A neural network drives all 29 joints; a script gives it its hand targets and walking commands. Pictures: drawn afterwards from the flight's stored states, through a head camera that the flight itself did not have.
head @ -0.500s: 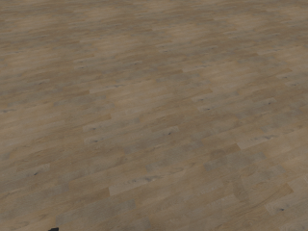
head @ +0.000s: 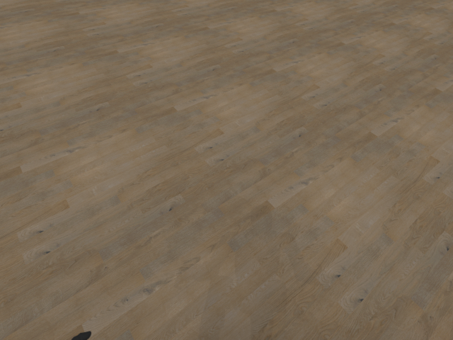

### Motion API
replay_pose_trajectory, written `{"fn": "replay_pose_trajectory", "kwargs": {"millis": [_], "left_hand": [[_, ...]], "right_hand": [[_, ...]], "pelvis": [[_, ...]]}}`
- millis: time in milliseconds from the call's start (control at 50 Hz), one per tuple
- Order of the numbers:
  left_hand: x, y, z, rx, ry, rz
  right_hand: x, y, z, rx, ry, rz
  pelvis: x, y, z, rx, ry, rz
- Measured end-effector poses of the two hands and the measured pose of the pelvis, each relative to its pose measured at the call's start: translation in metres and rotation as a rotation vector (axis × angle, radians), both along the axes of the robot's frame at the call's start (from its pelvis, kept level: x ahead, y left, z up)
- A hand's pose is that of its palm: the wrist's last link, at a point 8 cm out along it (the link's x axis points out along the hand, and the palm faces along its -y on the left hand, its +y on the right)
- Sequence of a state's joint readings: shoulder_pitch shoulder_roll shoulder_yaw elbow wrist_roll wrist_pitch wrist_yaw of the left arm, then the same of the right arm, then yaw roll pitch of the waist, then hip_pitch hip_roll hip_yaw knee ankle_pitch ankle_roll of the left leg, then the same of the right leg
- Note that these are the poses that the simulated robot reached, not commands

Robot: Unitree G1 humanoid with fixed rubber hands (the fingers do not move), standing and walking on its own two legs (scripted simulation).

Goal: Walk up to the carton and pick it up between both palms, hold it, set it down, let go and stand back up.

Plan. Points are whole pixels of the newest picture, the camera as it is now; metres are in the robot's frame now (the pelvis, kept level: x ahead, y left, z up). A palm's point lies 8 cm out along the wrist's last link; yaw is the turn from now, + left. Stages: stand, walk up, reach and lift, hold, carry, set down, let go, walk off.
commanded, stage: walk up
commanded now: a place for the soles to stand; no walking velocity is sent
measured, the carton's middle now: out of the picture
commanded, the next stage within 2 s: none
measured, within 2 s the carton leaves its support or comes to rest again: neither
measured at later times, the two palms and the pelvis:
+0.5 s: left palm (186, 236) +0.34 +0.12 -0.08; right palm out of the picture +0.02 -0.44 -0.10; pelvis +0.10 -0.11 +0.00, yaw -24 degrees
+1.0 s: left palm (267, 168) +0.56 -0.07 -0.08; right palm out of the picture +0.01 -0.45 -0.03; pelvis +0.24 -0.18 +0.02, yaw -51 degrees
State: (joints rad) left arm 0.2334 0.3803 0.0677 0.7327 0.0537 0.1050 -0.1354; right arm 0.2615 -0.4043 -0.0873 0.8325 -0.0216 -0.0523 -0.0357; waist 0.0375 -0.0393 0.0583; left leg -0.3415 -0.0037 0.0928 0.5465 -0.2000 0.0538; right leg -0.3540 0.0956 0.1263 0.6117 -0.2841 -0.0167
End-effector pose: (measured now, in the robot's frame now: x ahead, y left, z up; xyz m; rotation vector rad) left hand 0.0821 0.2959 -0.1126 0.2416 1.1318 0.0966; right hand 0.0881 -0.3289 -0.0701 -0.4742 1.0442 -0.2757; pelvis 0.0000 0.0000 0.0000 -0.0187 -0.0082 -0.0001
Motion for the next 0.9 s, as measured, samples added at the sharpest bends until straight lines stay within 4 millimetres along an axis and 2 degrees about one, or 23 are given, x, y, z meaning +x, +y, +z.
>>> {"fn": "replay_pose_trajectory", "kwargs": {"millis": [100, 160, 220, 300, 380, 420, 480, 600, 660, 700, 740, 800, 900], "left_hand": [[0.056, -0.013, 0.007, -0.008, -0.004, -0.130], [0.087, -0.020, 0.014, -0.004, -0.018, -0.187], [0.117, -0.032, 0.018, 0.005, -0.029, -0.226], [0.161, -0.064, 0.021, 0.030, -0.034, -0.312], [0.215, -0.113, 0.024, 0.059, -0.078, -0.406], [0.239, -0.140, 0.024, 0.073, -0.124, -0.435], [0.255, -0.172, 0.032, 0.069, -0.154, -0.459], [0.270, -0.201, 0.034, 0.080, -0.080, -0.504], [0.287, -0.213, 0.027, 0.068, -0.046, -0.548], [0.305, -0.222, 0.022, 0.052, -0.038, -0.585], [0.330, -0.235, 0.013, 0.033, -0.046, -0.629], [0.372, -0.260, 0.002, 0.023, -0.057, -0.703], [0.431, -0.310, 0.013, 0.014, -0.057, -0.862]], "right_hand": [[-0.047, -0.021, 0.018, -0.044, 0.049, -0.169], [-0.064, -0.032, 0.028, -0.060, 0.065, -0.237], [-0.077, -0.044, 0.030, -0.056, 0.087, -0.289], [-0.088, -0.062, 0.019, -0.020, 0.101, -0.350], [-0.093, -0.087, -0.002, 0.022, 0.093, -0.413], [-0.094, -0.104, -0.018, 0.039, 0.097, -0.444], [-0.079, -0.115, -0.030, 0.083, 0.097, -0.484], [-0.015, -0.121, -0.016, 0.136, -0.062, -0.451], [0.006, -0.131, -0.007, 0.106, -0.114, -0.461], [0.013, -0.138, -0.002, 0.070, -0.133, -0.491], [0.014, -0.143, 0.001, 0.022, -0.143, -0.532], [0.000, -0.143, 0.007, -0.034, -0.133, -0.621], [-0.041, -0.132, 0.030, -0.059, -0.088, -0.801]], "pelvis": [[0.018, -0.007, 0.011, -0.020, -0.001, -0.096], [0.031, -0.015, 0.017, -0.027, 0.001, -0.135], [0.043, -0.026, 0.018, -0.020, 0.005, -0.176], [0.057, -0.046, 0.014, -0.002, -0.001, -0.242], [0.074, -0.076, 0.002, 0.023, 0.004, -0.304], [0.083, -0.093, -0.007, 0.015, 0.006, -0.331], [0.098, -0.108, -0.005, 0.007, 0.013, -0.389], [0.127, -0.131, 0.009, 0.021, 0.001, -0.515], [0.145, -0.137, 0.008, 0.010, -0.006, -0.575], [0.161, -0.139, 0.005, 0.001, -0.008, -0.607], [0.179, -0.142, -0.001, -0.009, -0.007, -0.636], [0.199, -0.147, -0.007, 0.000, -0.019, -0.702], [0.222, -0.162, 0.009, -0.024, -0.016, -0.822]]}}
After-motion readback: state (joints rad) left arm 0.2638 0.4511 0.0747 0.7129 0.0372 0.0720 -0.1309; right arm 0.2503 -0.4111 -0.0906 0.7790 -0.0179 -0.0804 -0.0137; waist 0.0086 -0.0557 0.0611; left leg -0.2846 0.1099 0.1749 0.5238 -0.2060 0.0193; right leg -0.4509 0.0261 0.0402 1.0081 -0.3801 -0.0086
